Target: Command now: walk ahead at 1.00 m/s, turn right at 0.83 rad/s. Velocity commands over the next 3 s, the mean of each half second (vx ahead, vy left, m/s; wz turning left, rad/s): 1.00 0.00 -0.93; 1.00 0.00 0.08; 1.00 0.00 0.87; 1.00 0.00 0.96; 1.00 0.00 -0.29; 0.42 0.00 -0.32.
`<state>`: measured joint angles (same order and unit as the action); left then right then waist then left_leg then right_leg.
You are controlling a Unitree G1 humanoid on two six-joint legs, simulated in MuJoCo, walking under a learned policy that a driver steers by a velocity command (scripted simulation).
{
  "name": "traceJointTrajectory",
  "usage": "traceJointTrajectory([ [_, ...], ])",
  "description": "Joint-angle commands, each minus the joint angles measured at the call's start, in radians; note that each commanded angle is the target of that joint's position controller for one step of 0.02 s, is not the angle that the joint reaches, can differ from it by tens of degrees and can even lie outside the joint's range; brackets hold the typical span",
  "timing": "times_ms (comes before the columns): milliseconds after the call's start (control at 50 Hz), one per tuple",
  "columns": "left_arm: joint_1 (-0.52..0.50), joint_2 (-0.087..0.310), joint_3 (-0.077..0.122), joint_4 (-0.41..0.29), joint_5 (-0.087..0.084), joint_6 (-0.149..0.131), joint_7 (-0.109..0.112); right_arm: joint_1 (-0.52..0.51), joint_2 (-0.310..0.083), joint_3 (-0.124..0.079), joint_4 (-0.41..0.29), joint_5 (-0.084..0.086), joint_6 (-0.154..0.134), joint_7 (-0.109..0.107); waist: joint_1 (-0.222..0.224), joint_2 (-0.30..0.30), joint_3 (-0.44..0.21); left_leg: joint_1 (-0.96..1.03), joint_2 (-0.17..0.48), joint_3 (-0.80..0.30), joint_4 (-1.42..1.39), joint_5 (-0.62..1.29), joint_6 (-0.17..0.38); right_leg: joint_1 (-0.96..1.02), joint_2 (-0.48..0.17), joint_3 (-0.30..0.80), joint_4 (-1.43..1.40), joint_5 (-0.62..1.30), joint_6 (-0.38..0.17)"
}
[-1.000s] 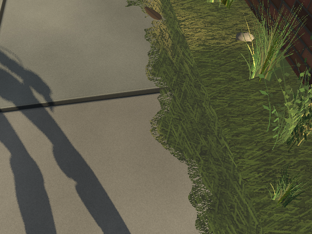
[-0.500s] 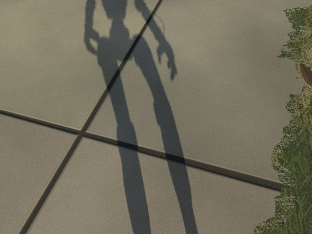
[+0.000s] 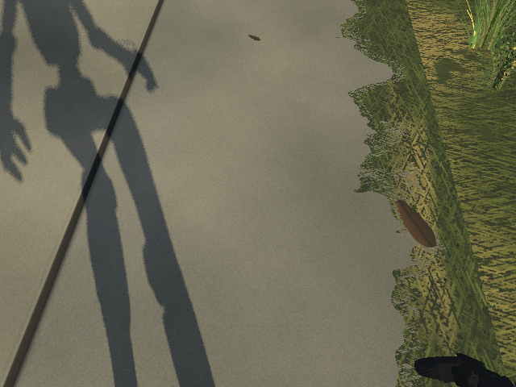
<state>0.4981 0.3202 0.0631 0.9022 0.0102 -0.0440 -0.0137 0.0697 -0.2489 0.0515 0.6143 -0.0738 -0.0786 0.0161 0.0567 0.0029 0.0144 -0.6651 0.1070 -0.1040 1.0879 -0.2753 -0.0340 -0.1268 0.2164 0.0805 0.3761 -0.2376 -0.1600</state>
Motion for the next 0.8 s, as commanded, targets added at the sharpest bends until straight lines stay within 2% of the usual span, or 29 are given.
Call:
traceJointTrajectory([
  [20, -0.098, 0.149, 0.041, -0.104, -0.011, -0.039, -0.001, -0.109, -0.089, -0.010, -0.099, 0.021, 0.002, 0.014, -0.034, 0.001, 0.123, 0.177, -0.026, 0.113, -0.309, 0.225, -0.029, -0.328, -0.192, 0.267, -0.260, 0.187, -0.123],
  [100, -0.035, 0.181, 0.061, -0.090, -0.024, -0.035, -0.004, -0.160, -0.107, -0.018, -0.116, 0.042, -0.006, 0.006, 0.033, -0.044, 0.040, 0.269, -0.086, 0.116, -0.512, 0.380, 0.000, -0.107, -0.223, 0.294, -0.167, 0.501, -0.056],
  [140, -0.043, 0.203, 0.067, -0.092, -0.017, -0.032, 0.007, -0.079, -0.155, -0.040, -0.094, 0.039, -0.013, -0.010, -0.007, -0.045, -0.040, 0.395, -0.130, 0.102, -0.580, 0.280, 0.020, -0.006, -0.226, 0.304, -0.002, 0.722, -0.014],
  [160, -0.065, 0.235, 0.073, -0.096, -0.009, -0.034, 0.005, 0.053, -0.197, -0.061, -0.059, 0.043, -0.018, -0.022, -0.079, -0.043, -0.134, 0.543, -0.144, 0.097, -0.580, 0.190, 0.033, 0.007, -0.218, 0.296, 0.171, 0.792, 0.009],
  [180, -0.128, 0.239, 0.073, -0.111, -0.004, -0.042, 0.001, 0.253, -0.238, -0.085, -0.011, 0.042, -0.024, -0.038, -0.198, -0.040, -0.225, 0.777, -0.085, 0.058, -0.561, 0.128, 0.051, -0.103, -0.183, 0.280, 0.407, 0.708, 0.028],
  [200, -0.156, 0.119, 0.041, -0.143, 0.001, -0.056, 0.004, 0.484, -0.314, -0.118, 0.024, 0.017, -0.026, -0.061, -0.272, 0.084, -0.367, 1.014, 0.149, -0.159, -0.564, -0.227, 0.084, -0.255, -0.135, 0.198, 0.738, 0.273, 0.025],
  [220, -0.029, -0.002, 0.001, -0.209, -0.051, -0.052, 0.004, 0.406, -0.383, -0.135, 0.018, -0.007, -0.017, -0.055, -0.137, 0.416, -0.503, 1.175, 0.429, -0.745, -0.772, -0.433, 0.199, -0.537, -0.055, 0.079, 1.012, -0.284, 0.059],
  [240, -0.093, 0.085, 0.002, -0.181, -0.020, -0.028, 0.015, 0.306, -0.297, -0.139, 0.004, 0.006, -0.004, -0.050, -0.143, 0.254, -0.369, 1.057, 0.372, -0.754, -0.817, -0.603, 0.213, -0.671, -0.167, 0.041, 1.066, -0.167, 0.043],
  [260, -0.197, 0.121, 0.012, -0.181, 0.003, -0.015, 0.008, 0.249, -0.196, -0.115, 0.001, 0.017, -0.003, -0.046, -0.157, 0.119, -0.212, 0.918, 0.308, -0.539, -0.804, -0.470, 0.188, -0.688, -0.212, 0.016, 1.020, -0.082, 0.048],
  [280, -0.243, 0.115, 0.014, -0.187, 0.011, -0.006, -0.006, 0.243, -0.155, -0.105, 0.027, 0.015, -0.003, -0.041, -0.145, 0.037, -0.117, 0.799, 0.265, -0.383, -0.811, -0.254, 0.172, -0.665, -0.242, 0.005, 0.978, -0.053, 0.057],
  [320, -0.292, 0.062, 0.005, -0.217, 0.030, 0.020, -0.035, 0.299, -0.131, -0.098, 0.090, 0.022, -0.015, -0.039, -0.115, 0.075, -0.027, 0.674, 0.210, -0.174, -0.835, -0.021, 0.139, -0.645, -0.287, 0.000, 0.941, -0.057, 0.069],
  [340, -0.316, 0.030, -0.005, -0.239, 0.029, 0.034, -0.044, 0.317, -0.108, -0.094, 0.122, 0.039, -0.023, -0.033, -0.097, 0.082, -0.009, 0.648, 0.193, -0.112, -0.864, 0.012, 0.123, -0.659, -0.304, -0.006, 0.938, -0.052, 0.071],
  [380, -0.374, 0.014, -0.018, -0.292, 0.027, 0.051, -0.058, 0.303, -0.100, -0.095, 0.143, 0.054, -0.040, -0.019, -0.068, 0.097, 0.023, 0.608, 0.196, 0.005, -0.901, 0.169, 0.112, -0.694, -0.325, -0.022, 0.907, -0.005, 0.077],
  [420, -0.431, 0.016, -0.028, -0.337, 0.025, 0.053, -0.069, 0.252, -0.114, -0.098, 0.147, 0.052, -0.052, -0.016, -0.032, 0.098, 0.053, 0.544, 0.162, 0.149, -0.946, 0.261, 0.094, -0.669, -0.325, -0.048, 0.813, 0.112, 0.080],
  [480, -0.533, 0.027, -0.040, -0.369, 0.022, 0.051, -0.090, 0.257, -0.144, -0.106, 0.174, 0.051, -0.058, -0.018, -0.035, 0.040, 0.123, 0.506, 0.092, 0.327, -1.003, 0.414, 0.066, -0.553, -0.286, -0.165, 0.541, 0.252, 0.054],
  [500, -0.564, 0.020, -0.045, -0.376, 0.022, 0.047, -0.095, 0.294, -0.166, -0.110, 0.186, 0.049, -0.057, -0.019, -0.047, 0.032, 0.129, 0.535, 0.087, 0.361, -0.991, 0.553, 0.060, -0.506, -0.259, -0.217, 0.465, 0.257, 0.032],
  [520, -0.549, 0.023, -0.045, -0.351, 0.011, 0.048, -0.092, 0.326, -0.168, -0.109, 0.193, 0.046, -0.057, -0.023, -0.058, 0.035, 0.078, 0.568, 0.061, 0.385, -0.956, 0.857, 0.053, -0.400, -0.192, -0.258, 0.449, 0.263, 0.014],
  [540, -0.531, 0.020, -0.047, -0.357, 0.022, 0.041, -0.089, 0.355, -0.221, -0.115, 0.196, 0.047, -0.055, -0.026, -0.026, 0.077, 0.084, 0.604, 0.104, 0.381, -0.871, 1.106, 0.050, -0.367, -0.175, -0.262, 0.412, 0.216, -0.005],
  [560, -0.479, 0.043, -0.042, -0.335, 0.030, 0.036, -0.081, 0.363, -0.251, -0.123, 0.200, 0.047, -0.043, -0.034, 0.013, 0.097, 0.057, 0.656, 0.133, 0.372, -0.781, 1.291, 0.050, -0.312, -0.138, -0.270, 0.390, 0.149, -0.023],
  [580, -0.363, 0.061, -0.032, -0.293, 0.042, 0.026, -0.069, 0.359, -0.277, -0.126, 0.206, 0.047, -0.028, -0.038, 0.079, 0.113, 0.000, 0.643, 0.156, 0.357, -0.638, 1.313, 0.070, -0.159, -0.116, -0.223, 0.350, 0.121, -0.046],
  [600, -0.149, 0.106, -0.007, -0.214, 0.039, 0.023, -0.050, 0.319, -0.287, -0.125, 0.194, 0.038, -0.012, -0.042, 0.173, 0.125, -0.093, 0.595, 0.166, 0.335, -0.436, 1.281, 0.098, 0.067, -0.106, -0.169, 0.313, 0.093, -0.072],
  [620, 0.013, 0.167, 0.024, -0.154, 0.044, 0.025, -0.027, 0.296, -0.284, -0.125, 0.190, 0.039, -0.002, -0.041, 0.247, 0.086, -0.149, 0.454, 0.113, 0.349, -0.100, 1.032, 0.106, 0.299, -0.133, -0.094, 0.218, 0.059, -0.083],
  [640, -0.063, 0.281, 0.048, -0.161, 0.045, 0.028, -0.004, 0.368, -0.126, -0.093, 0.144, 0.029, -0.004, -0.026, 0.084, -0.242, -0.189, 0.176, -0.047, 0.321, 0.336, -0.227, 0.086, 0.460, -0.400, 0.231, 0.246, 0.118, -0.067],
  [660, -0.076, 0.305, 0.057, -0.219, 0.047, 0.029, 0.007, 0.442, -0.150, -0.089, 0.097, 0.096, -0.006, -0.033, 0.078, -0.235, -0.455, -0.053, -0.145, 0.027, 0.572, -0.252, 0.097, 0.670, -0.602, 0.673, 0.076, -0.010, -0.200],
  [680, -0.093, 0.236, 0.052, -0.206, 0.041, 0.024, 0.019, 0.305, -0.205, -0.099, 0.096, 0.095, -0.013, -0.034, 0.100, -0.038, -0.327, -0.115, -0.089, -0.003, 0.543, -0.111, 0.104, 0.533, -0.560, 0.580, -0.028, -0.103, -0.161],
  [700, -0.136, 0.186, 0.037, -0.173, 0.037, 0.010, 0.025, 0.287, -0.181, -0.094, 0.101, 0.094, -0.015, -0.027, 0.039, -0.002, -0.129, -0.110, -0.051, 0.028, 0.449, -0.045, 0.103, 0.322, -0.539, 0.463, -0.076, -0.071, -0.138],
  [720, -0.184, 0.132, 0.023, -0.153, 0.043, -0.010, 0.020, 0.260, -0.153, -0.089, 0.122, 0.075, -0.006, -0.020, -0.009, 0.095, -0.027, -0.057, -0.005, 0.017, 0.357, -0.021, 0.105, 0.156, -0.484, 0.353, -0.110, -0.019, -0.095],
  [760, -0.199, 0.068, 0.003, -0.141, 0.035, -0.047, 0.018, 0.348, -0.118, -0.084, 0.171, 0.055, 0.039, -0.003, -0.078, 0.051, 0.003, 0.086, 0.031, 0.001, 0.283, 0.003, 0.088, -0.036, -0.469, 0.227, -0.168, 0.059, -0.072],
  [800, -0.195, 0.047, -0.003, -0.111, 0.015, -0.076, 0.009, 0.311, -0.089, -0.087, 0.176, 0.056, 0.063, 0.017, -0.099, 0.034, 0.059, 0.045, 0.052, -0.002, 0.196, 0.035, 0.082, -0.079, -0.428, 0.099, -0.245, 0.038, -0.027],
])
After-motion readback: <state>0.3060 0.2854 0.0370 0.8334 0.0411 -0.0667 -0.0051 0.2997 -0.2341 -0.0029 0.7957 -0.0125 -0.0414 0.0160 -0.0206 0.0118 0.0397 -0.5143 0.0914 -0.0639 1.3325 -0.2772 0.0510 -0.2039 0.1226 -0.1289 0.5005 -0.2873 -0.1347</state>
